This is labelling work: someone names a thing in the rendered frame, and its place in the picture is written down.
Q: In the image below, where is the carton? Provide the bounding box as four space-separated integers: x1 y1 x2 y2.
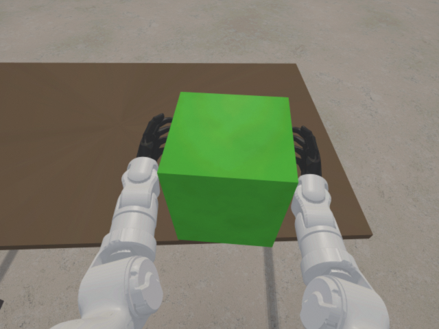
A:
157 92 298 247

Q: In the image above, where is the left robot upper arm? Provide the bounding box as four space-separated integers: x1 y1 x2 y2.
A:
50 256 163 329

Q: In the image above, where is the table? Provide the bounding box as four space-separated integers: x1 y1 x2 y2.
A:
0 62 373 309

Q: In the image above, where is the robot left hand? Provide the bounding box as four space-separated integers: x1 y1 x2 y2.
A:
137 113 173 162

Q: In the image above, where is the right robot upper arm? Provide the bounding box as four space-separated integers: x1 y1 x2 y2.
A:
300 275 390 329

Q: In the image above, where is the robot right hand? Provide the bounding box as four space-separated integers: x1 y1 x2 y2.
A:
292 126 322 177

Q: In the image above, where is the robot right forearm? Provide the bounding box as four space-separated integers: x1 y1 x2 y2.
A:
291 174 375 291

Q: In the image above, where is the robot left forearm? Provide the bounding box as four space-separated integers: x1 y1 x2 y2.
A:
78 157 160 315

